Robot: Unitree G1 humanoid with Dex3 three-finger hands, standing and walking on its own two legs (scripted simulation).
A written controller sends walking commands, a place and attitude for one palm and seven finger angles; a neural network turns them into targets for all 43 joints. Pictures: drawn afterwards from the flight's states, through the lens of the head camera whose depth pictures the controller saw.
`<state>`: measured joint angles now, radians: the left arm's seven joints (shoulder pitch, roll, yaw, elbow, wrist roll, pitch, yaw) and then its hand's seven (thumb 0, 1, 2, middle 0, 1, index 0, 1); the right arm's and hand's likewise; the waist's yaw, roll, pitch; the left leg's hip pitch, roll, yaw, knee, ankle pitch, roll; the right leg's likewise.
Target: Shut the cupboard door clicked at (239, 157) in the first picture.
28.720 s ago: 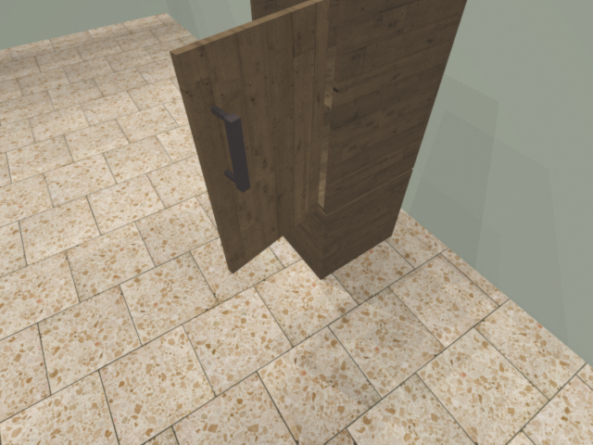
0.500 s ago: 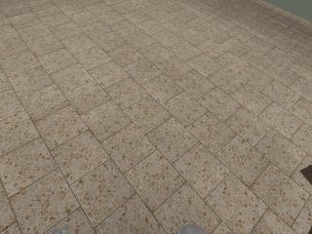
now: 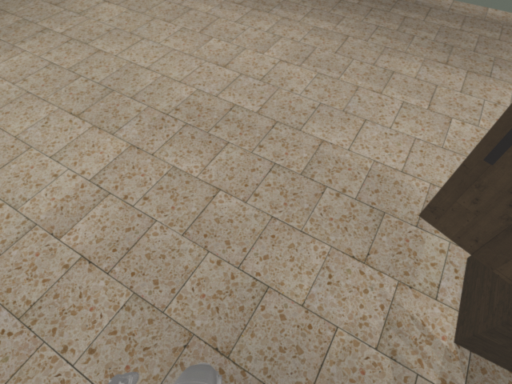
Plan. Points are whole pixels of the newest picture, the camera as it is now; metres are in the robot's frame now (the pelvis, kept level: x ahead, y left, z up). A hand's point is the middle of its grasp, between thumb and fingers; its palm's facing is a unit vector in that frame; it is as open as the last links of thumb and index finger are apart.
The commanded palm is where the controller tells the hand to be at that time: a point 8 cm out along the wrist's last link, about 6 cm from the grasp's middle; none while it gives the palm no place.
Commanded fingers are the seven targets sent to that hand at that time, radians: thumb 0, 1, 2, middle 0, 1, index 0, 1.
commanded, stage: turn to face it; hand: left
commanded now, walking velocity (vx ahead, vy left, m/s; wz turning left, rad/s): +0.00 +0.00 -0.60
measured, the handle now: out of the picture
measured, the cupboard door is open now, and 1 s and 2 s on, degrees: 69 69 69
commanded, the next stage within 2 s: take the last steps up to it in 1.22 s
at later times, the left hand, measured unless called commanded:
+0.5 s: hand (157, 351) +0.19 +0.19 -0.16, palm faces -0.31 -0.92 -0.24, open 7.4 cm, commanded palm none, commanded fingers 0.00 0.90 0.90 -0.20 -0.30 -0.20 -0.30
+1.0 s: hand (184, 344) +0.21 +0.15 -0.19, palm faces -0.51 -0.84 -0.19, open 7.4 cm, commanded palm none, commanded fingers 0.00 0.90 0.90 -0.20 -0.30 -0.20 -0.30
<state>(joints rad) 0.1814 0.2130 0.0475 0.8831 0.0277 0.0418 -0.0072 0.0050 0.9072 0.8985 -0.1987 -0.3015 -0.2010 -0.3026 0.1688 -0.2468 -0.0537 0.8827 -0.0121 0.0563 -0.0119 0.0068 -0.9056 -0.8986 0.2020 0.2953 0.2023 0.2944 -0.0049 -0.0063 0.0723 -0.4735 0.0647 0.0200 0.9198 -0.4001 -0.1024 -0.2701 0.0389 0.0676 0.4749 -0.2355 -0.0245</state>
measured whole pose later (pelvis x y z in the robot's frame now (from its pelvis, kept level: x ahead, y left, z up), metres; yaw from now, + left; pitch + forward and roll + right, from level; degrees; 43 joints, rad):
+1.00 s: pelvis +0.04 +0.02 -0.01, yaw -34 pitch +2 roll -1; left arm 0.21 0.24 0.07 0.92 0.02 0.06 -0.01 0.01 0.91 0.90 -0.20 -0.30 -0.20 -0.30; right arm 0.15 -0.23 -0.04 0.87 -0.01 0.02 -0.02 0.01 -0.90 -0.90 0.20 0.30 0.20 0.29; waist 0.01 -0.04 0.05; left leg -0.32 0.03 0.04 0.58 -0.29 -0.04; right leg -0.33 0.06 0.12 0.59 -0.31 0.01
